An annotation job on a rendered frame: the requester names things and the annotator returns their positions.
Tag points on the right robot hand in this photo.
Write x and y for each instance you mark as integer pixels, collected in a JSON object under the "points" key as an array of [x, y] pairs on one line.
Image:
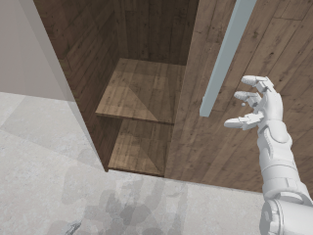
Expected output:
{"points": [[270, 106]]}

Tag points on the wardrobe door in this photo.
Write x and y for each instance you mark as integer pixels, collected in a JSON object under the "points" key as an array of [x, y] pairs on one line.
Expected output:
{"points": [[278, 43]]}

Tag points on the robot right forearm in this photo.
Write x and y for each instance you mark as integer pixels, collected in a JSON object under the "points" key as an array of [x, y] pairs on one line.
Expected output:
{"points": [[278, 169]]}

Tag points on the handle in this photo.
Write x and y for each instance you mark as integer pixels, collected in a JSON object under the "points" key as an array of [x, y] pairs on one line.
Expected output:
{"points": [[230, 43]]}

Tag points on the left robot hand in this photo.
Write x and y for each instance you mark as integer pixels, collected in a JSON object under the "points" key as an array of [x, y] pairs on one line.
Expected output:
{"points": [[70, 228]]}

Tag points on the right robot upper arm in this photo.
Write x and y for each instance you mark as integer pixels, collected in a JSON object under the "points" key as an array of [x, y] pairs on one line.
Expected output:
{"points": [[280, 217]]}

